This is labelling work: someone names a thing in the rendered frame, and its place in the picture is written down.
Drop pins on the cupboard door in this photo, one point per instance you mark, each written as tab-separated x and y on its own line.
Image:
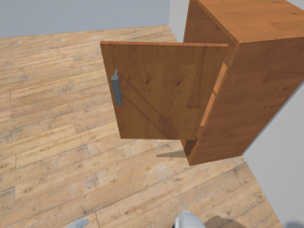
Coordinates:
165	86

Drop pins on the robot left hand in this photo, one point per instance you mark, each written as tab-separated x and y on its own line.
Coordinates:
79	223

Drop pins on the right robot thigh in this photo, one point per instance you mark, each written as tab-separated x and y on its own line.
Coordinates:
187	220

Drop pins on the handle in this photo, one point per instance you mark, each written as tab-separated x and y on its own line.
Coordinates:
115	82

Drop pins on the right robot shin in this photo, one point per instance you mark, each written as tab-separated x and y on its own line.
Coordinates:
186	212

